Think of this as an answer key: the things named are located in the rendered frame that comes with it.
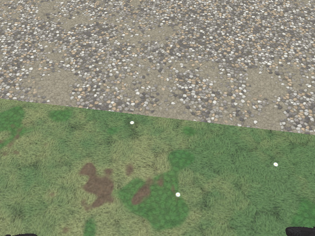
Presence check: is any right robot hand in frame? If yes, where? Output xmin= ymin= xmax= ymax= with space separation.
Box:
xmin=285 ymin=226 xmax=315 ymax=236

